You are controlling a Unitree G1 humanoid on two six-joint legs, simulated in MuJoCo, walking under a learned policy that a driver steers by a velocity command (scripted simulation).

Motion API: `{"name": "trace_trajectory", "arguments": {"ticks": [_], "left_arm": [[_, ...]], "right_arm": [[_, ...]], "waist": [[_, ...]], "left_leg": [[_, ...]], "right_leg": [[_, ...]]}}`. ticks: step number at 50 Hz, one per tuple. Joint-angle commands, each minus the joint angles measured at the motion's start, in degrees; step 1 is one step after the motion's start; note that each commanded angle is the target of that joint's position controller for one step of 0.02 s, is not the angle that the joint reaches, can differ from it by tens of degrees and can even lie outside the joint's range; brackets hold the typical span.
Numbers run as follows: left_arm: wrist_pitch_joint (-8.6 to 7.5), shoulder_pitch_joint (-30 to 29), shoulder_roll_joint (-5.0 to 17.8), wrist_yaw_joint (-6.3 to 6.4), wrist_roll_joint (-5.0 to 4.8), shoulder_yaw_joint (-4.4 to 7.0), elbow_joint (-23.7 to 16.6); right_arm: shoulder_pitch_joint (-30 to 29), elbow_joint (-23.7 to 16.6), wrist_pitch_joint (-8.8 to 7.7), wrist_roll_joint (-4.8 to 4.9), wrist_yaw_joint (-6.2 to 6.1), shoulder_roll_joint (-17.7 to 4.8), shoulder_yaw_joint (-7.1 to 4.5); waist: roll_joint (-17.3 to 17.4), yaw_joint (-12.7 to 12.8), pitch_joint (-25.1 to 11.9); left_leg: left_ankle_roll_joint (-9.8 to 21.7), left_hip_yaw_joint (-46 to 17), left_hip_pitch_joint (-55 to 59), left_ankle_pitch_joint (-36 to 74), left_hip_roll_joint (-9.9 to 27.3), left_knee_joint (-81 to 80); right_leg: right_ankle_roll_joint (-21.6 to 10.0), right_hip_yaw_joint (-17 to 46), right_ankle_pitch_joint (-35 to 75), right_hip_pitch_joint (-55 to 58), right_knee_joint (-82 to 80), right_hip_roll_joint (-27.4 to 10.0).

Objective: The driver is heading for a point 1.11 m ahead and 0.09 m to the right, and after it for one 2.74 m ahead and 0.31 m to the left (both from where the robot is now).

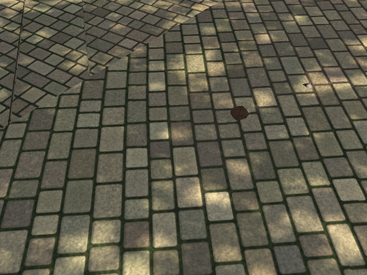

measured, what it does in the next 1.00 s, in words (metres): walks ahead: right foot, then left foot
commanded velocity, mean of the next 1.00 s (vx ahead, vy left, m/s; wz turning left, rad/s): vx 0.50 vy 0.00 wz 0.00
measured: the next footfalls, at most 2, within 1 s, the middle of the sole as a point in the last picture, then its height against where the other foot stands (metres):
right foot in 0.30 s outside the picture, level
left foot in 0.86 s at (165, 241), level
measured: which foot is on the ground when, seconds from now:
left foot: down 0.00-0.32, up 0.34-0.84, down 0.86-1.00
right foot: up 0.00-0.28, down 0.30-0.88, up 0.90-1.00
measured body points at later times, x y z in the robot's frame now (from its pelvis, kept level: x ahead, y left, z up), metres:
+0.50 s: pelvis +0.27 -0.08 +0.00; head +0.29 -0.10 +0.45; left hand +0.33 +0.18 -0.12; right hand +0.36 -0.35 -0.14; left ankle +0.27 +0.08 -0.66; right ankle +0.30 -0.16 -0.74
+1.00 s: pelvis +0.55 -0.01 -0.01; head +0.58 +0.00 +0.44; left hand +0.57 +0.25 -0.16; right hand +0.67 -0.27 -0.13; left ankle +0.61 +0.07 -0.74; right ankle +0.43 -0.16 -0.65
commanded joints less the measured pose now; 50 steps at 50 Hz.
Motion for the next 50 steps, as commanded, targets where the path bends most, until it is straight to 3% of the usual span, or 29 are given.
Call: {"name": "trace_trajectory", "arguments": {"ticks": [1,6,9,11,13,14,15,16,17,18,19,20,21,22,24,26,32,38,41,42,43,44,45,46,47,48,49,50], "left_arm": [[0.26,1.9,2.5,0.39,0.68,0.75,-2.5],[-0.43,-9.0,1.6,-0.58,0.01,0.29,-5.3],[-0.71,-13.6,1.9,-1.65,-0.49,0.08,-7.1],[-1.16,-14.6,2.7,-2.42,-0.58,0.19,-8.1],[-1.66,-11.1,4.3,-2.82,-0.55,0.84,-7.7],[-1.81,-5.3,6.0,-2.72,-0.42,1.85,-6.1],[-1.94,5.5,9.3,-2.33,-0.33,3.47,-2.9],[-1.78,15.3,15.8,-2.02,0.86,5.01,-1.3],[-1.43,17.5,14.4,-2.33,0.61,4.63,-0.4],[-1.58,13.9,9.9,-2.41,0.34,3.18,-1.0],[-1.48,8.4,7.6,-2.32,0.31,2.38,-2.4],[-1.43,3.9,6.0,-2.58,0.54,1.78,-3.1],[-1.57,1.7,4.4,-2.81,0.80,1.32,-3.4],[-1.60,1.2,3.7,-3.04,1.06,1.10,-2.9],[-1.88,3.1,4.4,-3.01,0.98,1.35,-1.5],[-1.88,5.1,6.1,-2.43,1.04,1.81,-0.3],[-0.92,10.0,7.1,-0.93,0.45,1.86,1.9],[0.30,14.5,7.8,-0.40,-0.16,2.35,4.9],[1.02,12.6,9.0,-0.10,-0.27,2.90,4.9],[1.31,11.3,9.3,-0.08,-0.21,2.96,4.6],[1.58,10.5,8.1,-0.12,0.11,2.47,4.2],[1.50,11.1,6.3,-0.13,1.10,1.54,2.8],[0.14,18.6,-2.0,-0.94,0.75,-0.69,3.1],[-1.26,14.9,4.0,-1.15,-0.63,0.60,3.5],[-2.06,9.3,7.1,-1.26,-1.88,1.49,1.5],[-2.18,6.2,7.3,-0.79,-1.68,1.57,0.7],[-1.83,4.7,6.8,-0.37,-0.71,2.02,0.5],[-1.04,6.1,5.7,-0.26,-0.41,2.20,0.7]], "right_arm": [[-2.1,-3.1,-0.97,0.07,-1.16,-7.5,-1.18],[3.5,-1.8,-0.08,1.13,-2.06,-9.4,-1.52],[6.2,-0.5,0.64,1.46,-2.11,-9.6,-1.67],[6.7,-0.1,1.22,1.49,-2.26,-9.9,-1.93],[5.3,-0.3,1.82,1.53,-2.36,-10.8,-2.28],[4.0,-0.7,2.12,1.37,-2.37,-10.6,-2.14],[3.4,-1.3,2.25,0.72,-2.33,-8.8,-1.41],[7.4,-2.9,1.46,0.06,-2.04,-3.8,0.27],[9.9,-2.3,-0.08,0.97,-1.68,-1.2,1.18],[5.7,-3.0,-1.18,2.32,-1.44,-8.0,-0.47],[0.8,-4.6,-1.60,2.93,-1.44,-9.5,-0.88],[-1.5,-4.9,-1.40,2.27,-1.77,-8.8,-1.00],[-1.8,-5.0,-0.68,1.49,-2.07,-8.3,-1.45],[-0.8,-4.7,0.18,1.32,-2.10,-6.9,-1.43],[0.4,-4.4,1.37,1.22,-2.24,-5.0,-1.37],[-3.0,-5.7,1.78,0.86,-2.42,-5.3,-1.64],[-15.7,-9.5,1.28,0.83,-1.77,-3.8,-1.38],[-24.1,-12.8,0.49,1.52,-0.08,-4.2,-0.99],[-20.9,-12.6,-0.09,1.55,0.57,-6.1,-1.72],[-15.9,-11.2,-0.18,1.45,0.43,-7.5,-2.59],[-5.9,-8.0,-0.13,1.39,0.06,-10.2,-4.08],[4.9,-5.8,0.03,0.69,-0.56,-14.8,-5.36],[7.9,-4.6,0.29,0.48,-0.19,-17.5,-5.75],[6.6,-5.0,0.15,0.91,-0.13,-12.1,-4.23],[1.4,-6.0,-0.04,1.08,-0.30,-10.0,-3.56],[-3.9,-7.2,-0.10,0.87,-0.27,-8.7,-3.02],[-6.7,-7.5,-0.22,0.32,-0.05,-7.2,-2.63],[-7.5,-7.2,-0.43,-0.27,0.10,-5.8,-2.19]], "waist": [[4.6,2.6,3.1],[4.7,-1.3,3.3],[5.2,-2.8,4.6],[5.5,-2.5,4.7],[6.6,0.2,2.9],[6.6,3.5,-0.3],[5.0,7.9,-7.3],[-5.9,8.7,-17.2],[-15.3,7.9,-22.4],[-9.6,7.9,-16.0],[-6.0,6.4,-9.9],[-1.4,4.5,-5.9],[-1.2,2.8,-3.8],[-2.0,1.5,-2.8],[-1.8,0.4,-1.6],[-0.7,0.6,0.0],[-1.0,3.9,2.7],[-1.2,5.9,5.6],[-2.6,3.0,3.1],[-3.2,0.0,-0.1],[-2.3,-4.4,-5.9],[4.7,-7.4,-14.5],[20.0,-3.1,-21.7],[14.0,-4.9,-19.7],[11.3,-3.9,-11.7],[6.0,-1.8,-7.2],[4.5,-0.1,-4.1],[5.9,1.8,-3.7]], "left_leg": [[9.7,-12.2,-5.5,3.9,16.1,-11.7],[7.0,-9.2,0.9,4.3,15.5,-10.5],[6.8,-9.7,6.4,3.4,17.6,-8.1],[6.1,-10.6,9.9,4.1,19.4,-5.7],[5.0,-10.7,11.3,11.1,20.0,-1.2],[3.8,-8.8,10.6,20.8,18.0,5.6],[2.1,-5.8,5.4,24.1,14.4,18.8],[-1.7,-1.3,-14.7,7.4,7.4,41.9],[-3.0,-6.3,-29.2,-23.7,1.4,55.3],[-1.6,-11.0,-34.7,-22.1,5.3,60.9],[-0.8,-9.4,-35.3,-16.8,8.4,60.2],[-1.1,-8.1,-32.8,-12.0,10.8,56.6],[-1.3,-8.1,-29.8,-9.1,12.7,52.8],[-1.6,-8.0,-26.7,-7.3,13.4,50.9],[-2.4,-7.1,-25.7,-5.3,13.5,48.4],[-3.3,-6.9,-29.5,-1.1,13.8,43.9],[-4.1,-4.9,-30.5,13.0,12.0,24.2],[-2.4,-4.4,-31.8,9.5,10.4,15.2],[-0.3,-2.5,-23.8,3.5,8.1,13.0],[0.8,-0.7,-15.9,2.9,6.0,12.4],[2.4,-0.1,-2.4,4.0,5.0,12.3],[6.2,-13.0,16.1,4.7,16.0,13.3],[15.0,-40.7,33.9,-7.0,27.9,5.7],[12.7,-44.1,31.8,-12.0,26.6,1.4],[10.1,-35.5,24.1,-9.2,25.2,0.5],[8.8,-28.6,15.0,-2.9,23.3,-1.0],[8.2,-23.8,7.7,1.7,21.3,-2.8],[7.6,-20.5,3.6,3.7,19.6,-4.5]], "right_leg": [[1.6,0.1,8.8,-1.8,-7.9,-2.4],[2.2,-2.5,17.5,0.1,-26.6,0.7],[1.7,-2.7,14.8,-0.3,-31.6,1.6],[0.3,-2.6,10.6,0.3,-34.2,2.1],[-1.4,-3.9,6.6,6.5,-36.4,3.8],[-2.6,-5.5,5.8,14.6,-37.7,5.8],[-4.9,-3.9,7.0,29.4,-36.9,4.6],[-12.2,16.6,4.9,52.7,-37.4,-10.0],[-17.4,38.2,-2.4,61.5,-46.8,-16.7],[-14.5,34.1,-4.6,56.2,-48.0,-14.8],[-12.3,25.0,-0.7,48.1,-48.6,-12.8],[-11.3,18.6,4.6,39.8,-50.7,-10.3],[-10.3,14.1,7.4,34.5,-52.7,-7.9],[-9.9,11.4,8.6,31.1,-54.4,-6.4],[-10.6,7.7,13.5,28.6,-56.3,-5.3],[-11.1,5.6,17.3,29.1,-57.4,-5.3],[-9.0,0.6,15.3,31.7,-59.1,-3.5],[-8.4,0.8,15.1,41.3,-55.9,-7.2],[-7.0,0.4,26.6,43.4,-50.3,-8.0],[-6.1,-0.9,36.2,42.6,-44.6,-6.7],[-4.6,-3.2,40.0,38.5,-33.3,-3.5],[-2.4,-5.8,23.3,25.4,-14.4,0.4],[0.9,-3.2,-17.7,2.9,4.6,11.3],[-0.4,4.7,-21.2,-3.3,11.5,8.8],[-1.4,3.3,-16.2,-6.6,12.0,5.8],[-1.4,1.5,-10.4,-4.2,9.4,2.6],[-1.2,1.0,-7.1,-1.6,6.2,0.8],[-1.2,1.5,-4.9,2.3,4.0,-0.8]]}}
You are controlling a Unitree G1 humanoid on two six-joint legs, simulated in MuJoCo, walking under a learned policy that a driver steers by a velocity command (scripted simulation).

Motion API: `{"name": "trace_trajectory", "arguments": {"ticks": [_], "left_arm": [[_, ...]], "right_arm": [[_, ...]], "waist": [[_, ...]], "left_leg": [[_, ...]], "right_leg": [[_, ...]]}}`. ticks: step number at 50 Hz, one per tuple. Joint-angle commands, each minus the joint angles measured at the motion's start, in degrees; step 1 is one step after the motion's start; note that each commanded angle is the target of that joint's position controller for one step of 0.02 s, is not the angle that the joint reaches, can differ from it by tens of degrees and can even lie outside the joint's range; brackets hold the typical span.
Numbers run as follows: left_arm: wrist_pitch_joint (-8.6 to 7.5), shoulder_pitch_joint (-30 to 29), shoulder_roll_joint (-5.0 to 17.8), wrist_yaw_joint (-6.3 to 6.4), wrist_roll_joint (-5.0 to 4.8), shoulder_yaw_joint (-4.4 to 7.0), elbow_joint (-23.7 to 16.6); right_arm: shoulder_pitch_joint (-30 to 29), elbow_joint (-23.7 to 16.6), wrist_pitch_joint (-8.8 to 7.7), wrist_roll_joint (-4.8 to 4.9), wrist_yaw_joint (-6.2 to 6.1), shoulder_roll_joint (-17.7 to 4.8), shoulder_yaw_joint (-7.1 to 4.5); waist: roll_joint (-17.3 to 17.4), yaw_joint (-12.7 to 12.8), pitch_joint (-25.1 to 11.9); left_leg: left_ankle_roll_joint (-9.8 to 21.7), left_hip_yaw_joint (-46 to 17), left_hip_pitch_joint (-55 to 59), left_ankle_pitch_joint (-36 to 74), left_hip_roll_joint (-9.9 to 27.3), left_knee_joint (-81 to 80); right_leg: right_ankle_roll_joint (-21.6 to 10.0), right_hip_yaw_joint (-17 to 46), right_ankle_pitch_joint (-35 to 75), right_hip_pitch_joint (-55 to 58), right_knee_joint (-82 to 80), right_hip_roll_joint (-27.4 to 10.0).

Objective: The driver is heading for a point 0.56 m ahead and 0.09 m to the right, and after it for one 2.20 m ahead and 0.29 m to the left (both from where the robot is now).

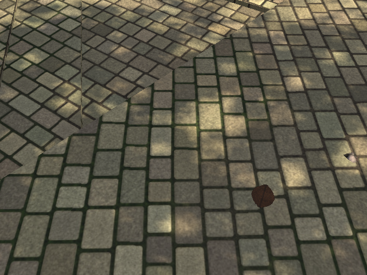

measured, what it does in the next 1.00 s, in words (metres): walks ahead: right foot, then left foot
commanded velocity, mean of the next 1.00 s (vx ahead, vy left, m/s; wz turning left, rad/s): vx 0.39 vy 0.00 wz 0.00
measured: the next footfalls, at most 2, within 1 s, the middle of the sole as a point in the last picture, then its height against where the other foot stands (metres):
right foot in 0.44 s outside the picture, level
left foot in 0.92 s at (171, 237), level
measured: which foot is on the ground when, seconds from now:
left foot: down 0.00-0.44, up 0.46-0.90, down 0.92-1.00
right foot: up 0.00-0.42, down 0.44-0.96, up 0.98-1.00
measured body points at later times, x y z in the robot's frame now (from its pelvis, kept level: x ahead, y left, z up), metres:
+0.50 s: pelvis +0.27 -0.06 -0.01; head +0.31 -0.06 +0.44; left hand +0.47 +0.19 -0.11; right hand +0.24 -0.32 -0.16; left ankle +0.09 +0.08 -0.68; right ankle +0.38 -0.15 -0.73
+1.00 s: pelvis +0.47 -0.04 +0.00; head +0.49 -0.03 +0.45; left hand +0.52 +0.22 -0.15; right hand +0.62 -0.29 -0.12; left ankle +0.57 +0.06 -0.73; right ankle +0.39 -0.15 -0.72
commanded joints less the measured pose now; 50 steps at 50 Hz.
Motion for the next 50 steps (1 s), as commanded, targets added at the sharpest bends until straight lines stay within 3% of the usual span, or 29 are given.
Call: {"name": "trace_trajectory", "arguments": {"ticks": [1,2,5,11,17,20,21,22,23,24,25,26,27,28,30,32,34,38,42,44,45,46,47,48,49,50], "left_arm": [[0.03,1.2,4.2,0.52,0.27,1.61,-3.5],[0.63,1.8,3.3,0.60,0.27,1.58,-3.3],[1.36,-3.6,3.6,0.88,0.90,1.92,-5.3],[0.76,-15.0,2.1,0.00,0.88,1.42,-8.5],[-0.05,-23.5,2.3,-1.94,0.15,0.69,-11.9],[-0.58,-19.5,4.5,-2.57,0.10,1.44,-11.6],[-0.66,-13.7,6.1,-2.43,0.29,2.37,-10.0],[-0.62,-3.5,9.0,-2.02,0.49,3.87,-6.7],[-0.37,7.1,13.8,-1.36,1.20,5.00,-4.8],[-0.31,8.2,15.5,-1.94,1.37,5.01,-3.9],[-0.46,6.2,9.9,-1.99,0.84,3.51,-4.4],[-0.58,1.0,7.6,-1.78,0.75,2.77,-5.5],[-0.61,-3.5,6.6,-1.85,1.08,2.27,-6.4],[-0.69,-6.0,5.1,-2.05,1.52,1.87,-6.7],[-0.97,-6.6,3.9,-2.24,2.11,1.40,-6.0],[-1.19,-5.4,5.1,-1.85,2.26,1.49,-4.8],[-0.82,-4.7,6.2,-1.00,2.44,1.58,-4.0],[0.30,-3.2,6.9,0.01,2.15,1.37,-2.7],[1.32,-1.9,6.9,0.31,1.59,1.29,-0.5],[1.87,-3.0,6.9,0.51,1.07,1.39,0.0],[2.13,-3.5,6.5,0.64,0.70,1.28,0.2],[2.03,-1.1,5.9,0.72,1.27,1.14,0.5],[1.50,3.7,3.9,0.64,2.42,0.64,0.9],[1.68,7.9,-0.1,0.74,2.21,-0.57,2.9],[2.61,4.7,1.6,0.86,1.66,-0.31,2.5],[3.71,0.8,3.4,1.15,0.91,0.15,1.3]], "right_arm": [[2.1,-1.3,-0.81,-0.75,0.19,-4.2,-0.68],[3.0,-0.7,-0.91,-0.55,0.06,-4.6,-0.78],[6.0,0.7,-0.91,-0.44,-1.02,-7.2,-1.36],[11.2,2.7,0.02,0.21,-2.27,-7.8,-1.21],[16.0,5.5,1.35,0.69,-2.59,-8.7,-1.67],[14.0,5.5,2.00,0.90,-2.88,-9.9,-2.25],[12.4,5.1,2.25,0.97,-2.89,-10.0,-2.26],[11.7,4.6,2.41,0.70,-2.86,-8.6,-1.70],[12.7,3.1,2.25,-0.60,-2.87,-6.5,-0.70],[19.7,3.5,0.83,0.13,-2.11,1.1,1.29],[15.3,3.8,-0.45,1.56,-1.85,-5.8,-0.19],[9.8,2.1,-1.21,2.52,-1.70,-8.2,-0.86],[7.3,1.7,-1.27,2.26,-2.13,-7.8,-0.92],[6.1,1.6,-0.85,1.36,-2.48,-7.3,-1.35],[8.5,2.2,0.67,1.06,-2.65,-5.0,-1.46],[9.1,2.3,1.65,0.61,-3.09,-4.0,-1.56],[6.1,1.0,2.04,-0.14,-3.27,-3.6,-1.51],[-1.1,-0.5,2.31,-0.22,-2.78,-2.1,-0.67],[-4.7,-1.2,2.52,-0.23,-2.41,-3.5,-0.71],[-4.1,-1.0,2.18,-0.66,-2.18,-4.6,-1.00],[-1.5,0.0,1.89,-0.97,-2.16,-5.2,-1.34],[1.1,1.0,1.69,-1.46,-2.48,-8.4,-2.23],[2.4,1.2,1.75,-1.94,-2.82,-11.1,-2.57],[4.6,2.4,2.45,-1.72,-2.95,-7.3,-1.63],[4.6,2.8,3.05,-0.92,-2.73,-3.7,-0.59],[2.7,2.6,3.23,-0.95,-2.52,-3.5,-0.12]], "waist": [[5.8,0.5,-4.7],[5.8,0.9,-3.9],[4.3,0.3,-0.9],[4.6,-2.9,1.3],[4.9,-5.1,3.9],[6.6,-1.7,1.2],[6.9,1.7,-2.3],[5.6,5.9,-8.5],[-3.1,8.4,-17.6],[-17.5,4.1,-23.8],[-10.3,5.7,-19.7],[-7.3,4.9,-12.0],[-1.9,3.0,-8.1],[-0.7,1.4,-5.1],[-2.5,-1.2,-3.9],[-1.7,-2.6,-2.8],[-1.8,-2.7,-2.3],[-2.7,-0.3,-3.4],[-3.2,0.8,-3.5],[-3.0,-0.3,-3.7],[-2.0,-2.0,-4.6],[1.1,-1.8,-6.9],[6.2,1.3,-11.6],[12.9,1.0,-16.2],[12.8,-0.4,-15.7],[11.5,-0.5,-13.1]], "left_leg": [[9.2,-18.4,12.4,5.5,15.0,-17.1],[9.7,-16.5,10.9,6.7,14.5,-18.3],[10.2,-13.6,10.9,9.8,14.6,-20.6],[7.6,-8.2,14.6,10.3,12.4,-21.4],[7.3,-8.3,24.3,11.7,16.2,-17.4],[5.7,-7.9,26.5,24.4,17.1,-11.6],[4.7,-6.3,25.4,33.8,15.5,-5.1],[3.0,-4.0,20.2,35.5,12.2,6.6],[0.8,-1.1,6.9,15.5,7.9,26.3],[-1.8,-5.2,-14.1,-23.5,-2.2,42.8],[-0.7,-11.3,-20.2,-24.0,1.3,48.9],[0.3,-9.8,-22.8,-18.4,4.1,48.8],[0.1,-8.3,-20.1,-13.0,7.1,46.1],[-0.2,-7.9,-17.7,-9.9,8.7,42.8],[-0.7,-7.9,-12.3,-7.5,10.0,39.2],[-2.2,-6.8,-11.2,-6.9,9.5,35.8],[-3.7,-5.9,-12.5,-2.6,9.0,29.4],[-3.8,-3.8,-6.8,9.5,6.5,12.8],[-3.0,-4.7,-5.0,9.3,5.3,6.2],[-1.6,-4.6,-3.0,7.1,4.7,2.5],[-0.7,-4.1,1.4,11.6,4.1,-2.4],[0.7,-6.4,8.7,29.9,6.3,-3.7],[4.5,-11.7,20.6,48.3,12.4,1.1],[11.6,-18.0,26.9,50.2,18.7,1.5],[13.6,-22.0,24.0,41.9,20.6,-1.7],[12.9,-22.9,20.5,30.5,20.0,-4.4]], "right_leg": [[-0.4,2.7,6.2,-11.4,-0.3,-6.3],[-0.1,2.2,6.7,-11.1,-1.8,-6.6],[1.6,1.7,13.0,-16.6,-8.9,-7.3],[2.4,-0.6,27.5,-17.9,-27.7,-5.0],[1.0,-1.6,23.1,-19.2,-36.6,-3.1],[-1.4,-3.2,17.4,-10.8,-38.9,-0.7],[-2.6,-5.0,17.5,-2.0,-40.0,1.4],[-4.6,-4.6,19.1,12.6,-39.5,1.4],[-8.5,10.3,19.6,30.7,-38.7,-11.0],[-17.1,37.5,8.6,46.1,-47.4,-21.4],[-14.5,37.1,3.3,42.9,-50.2,-19.3],[-11.9,28.2,6.4,35.0,-51.1,-17.5],[-10.7,21.8,12.6,26.4,-52.7,-15.4],[-10.2,17.1,16.9,19.8,-54.5,-13.3],[-9.9,12.0,24.3,13.9,-57.2,-11.4],[-10.6,6.7,40.9,11.1,-56.8,-10.7],[-10.4,2.6,50.4,10.7,-56.1,-9.9],[-7.6,-2.8,50.4,10.6,-55.1,-6.7],[-7.9,-0.8,46.2,15.4,-52.3,-8.9],[-7.1,0.7,44.3,17.3,-48.1,-9.4],[-5.5,0.6,41.4,17.3,-44.9,-8.0],[-2.9,-0.5,37.3,15.8,-40.4,-4.6],[-0.2,-2.3,23.2,8.4,-34.4,-0.3],[2.6,-3.0,3.9,2.9,-27.1,2.2],[3.9,-1.7,-10.5,1.5,-23.2,2.5],[4.4,-0.4,-15.8,-1.0,-20.5,1.8]]}}
Velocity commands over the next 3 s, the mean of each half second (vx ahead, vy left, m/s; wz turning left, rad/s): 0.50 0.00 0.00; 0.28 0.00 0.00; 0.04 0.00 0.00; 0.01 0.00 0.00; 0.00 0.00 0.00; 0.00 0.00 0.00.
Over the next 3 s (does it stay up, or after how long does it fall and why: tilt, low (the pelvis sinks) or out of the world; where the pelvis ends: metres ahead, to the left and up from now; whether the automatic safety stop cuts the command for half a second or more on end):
stays up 0.53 -0.07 0.00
